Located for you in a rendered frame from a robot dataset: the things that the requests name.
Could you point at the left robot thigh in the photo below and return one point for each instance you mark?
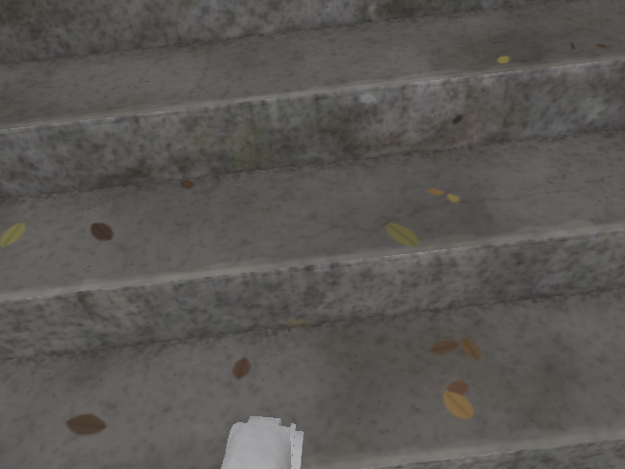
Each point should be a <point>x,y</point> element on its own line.
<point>262,443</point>

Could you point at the left robot shin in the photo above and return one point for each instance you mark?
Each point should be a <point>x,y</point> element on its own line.
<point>234,426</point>

